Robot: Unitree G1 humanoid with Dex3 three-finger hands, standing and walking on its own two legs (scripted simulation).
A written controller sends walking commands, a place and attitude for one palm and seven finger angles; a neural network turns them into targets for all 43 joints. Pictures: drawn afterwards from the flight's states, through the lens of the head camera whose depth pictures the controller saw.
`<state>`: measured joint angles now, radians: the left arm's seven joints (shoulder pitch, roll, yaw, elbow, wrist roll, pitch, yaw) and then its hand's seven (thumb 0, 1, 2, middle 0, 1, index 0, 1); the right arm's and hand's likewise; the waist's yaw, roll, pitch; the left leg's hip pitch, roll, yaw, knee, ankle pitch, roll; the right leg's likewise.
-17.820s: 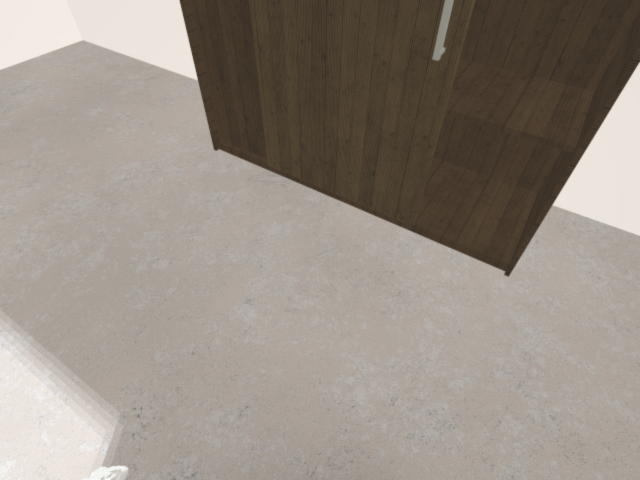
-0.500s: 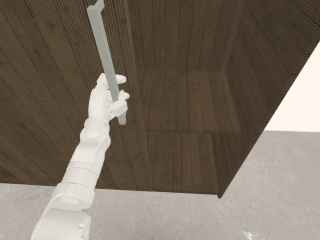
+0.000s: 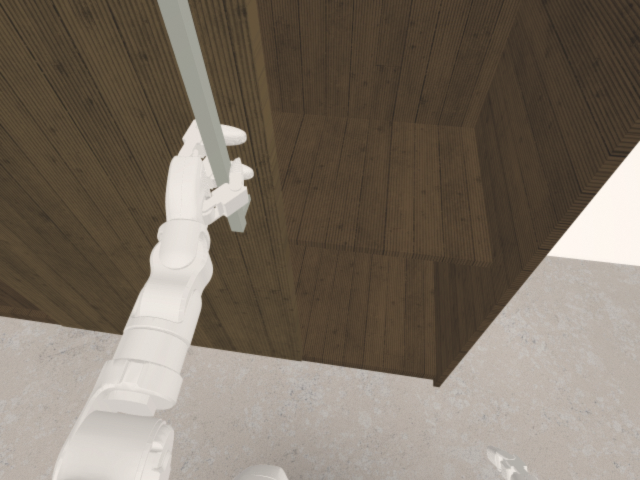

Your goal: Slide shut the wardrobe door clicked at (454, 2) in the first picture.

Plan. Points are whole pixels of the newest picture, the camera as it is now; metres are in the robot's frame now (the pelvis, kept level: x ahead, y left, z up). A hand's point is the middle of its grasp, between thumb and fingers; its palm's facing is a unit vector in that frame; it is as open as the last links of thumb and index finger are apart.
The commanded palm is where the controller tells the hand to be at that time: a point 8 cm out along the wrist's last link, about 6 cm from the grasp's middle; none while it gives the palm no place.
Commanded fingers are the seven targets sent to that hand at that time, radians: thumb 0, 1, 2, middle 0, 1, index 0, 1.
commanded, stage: step sideways, sliding the door along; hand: left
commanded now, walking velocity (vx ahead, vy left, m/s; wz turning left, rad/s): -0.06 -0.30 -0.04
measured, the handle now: (218, 127) +0.45 +0.19 +0.18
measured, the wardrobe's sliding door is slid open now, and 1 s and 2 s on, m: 0.41 0.31 0.06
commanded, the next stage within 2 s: none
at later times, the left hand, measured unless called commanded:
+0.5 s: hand (263, 185) +0.41 +0.13 +0.13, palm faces +0.43 -0.90 -0.04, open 6.2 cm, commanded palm +0.37 +0.10 +0.14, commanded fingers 0.00 0.90 0.90 -0.45 -1.40 -0.45 -1.40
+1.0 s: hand (325, 192) +0.41 +0.05 +0.13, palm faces +0.42 -0.91 -0.02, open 6.1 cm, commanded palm +0.37 +0.02 +0.14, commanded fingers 0.00 0.90 0.90 -0.45 -1.40 -0.45 -1.40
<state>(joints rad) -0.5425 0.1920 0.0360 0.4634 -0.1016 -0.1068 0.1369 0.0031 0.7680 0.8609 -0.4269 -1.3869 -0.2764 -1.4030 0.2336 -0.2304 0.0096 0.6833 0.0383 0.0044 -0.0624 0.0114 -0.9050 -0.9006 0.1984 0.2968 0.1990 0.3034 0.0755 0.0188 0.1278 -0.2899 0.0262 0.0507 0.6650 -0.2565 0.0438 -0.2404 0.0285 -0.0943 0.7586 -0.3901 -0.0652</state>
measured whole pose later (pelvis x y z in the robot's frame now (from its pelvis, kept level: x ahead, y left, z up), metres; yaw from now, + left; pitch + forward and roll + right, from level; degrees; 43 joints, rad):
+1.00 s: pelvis +0.12 -0.16 +0.01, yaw +5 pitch -2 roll -1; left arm -0.04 0.11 0.04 -0.28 -0.05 -0.09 0.21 0.02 0.80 0.85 -0.40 -1.40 -0.17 -1.38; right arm 0.08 -0.19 -0.03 0.55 0.03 -0.08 0.03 0.01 -0.91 -0.90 0.19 0.30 0.20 0.30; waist 0.13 0.02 0.29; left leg -0.16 0.15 0.09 0.54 -0.33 -0.08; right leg -0.44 -0.01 -0.04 1.03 -0.43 0.02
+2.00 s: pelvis +0.06 -0.38 -0.01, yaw +1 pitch -4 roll +0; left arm -0.22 0.15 0.09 -0.04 -0.08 -0.05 0.18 0.01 0.83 0.86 -0.34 -1.40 -0.08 -1.34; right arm 0.14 -0.21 -0.04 0.56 0.03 -0.03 0.04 0.01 -0.91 -0.90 0.20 0.30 0.20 0.30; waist 0.10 0.04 0.23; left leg -0.24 0.23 0.00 0.61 -0.28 -0.15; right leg -0.31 0.01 -0.06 0.72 -0.36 0.00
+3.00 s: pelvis +0.10 -0.59 +0.01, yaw -2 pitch -1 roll +1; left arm -0.04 0.41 0.50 0.13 -0.09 -0.15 0.19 -0.10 0.68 0.83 -0.38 -1.33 -0.12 -1.38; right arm 0.08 -0.25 -0.03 0.61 0.05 -0.08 -0.02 0.01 -0.91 -0.90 0.20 0.30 0.20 0.30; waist 0.06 0.01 0.23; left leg -0.29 0.06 0.03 0.75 -0.48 -0.02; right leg -0.27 0.01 -0.05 0.52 -0.23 -0.06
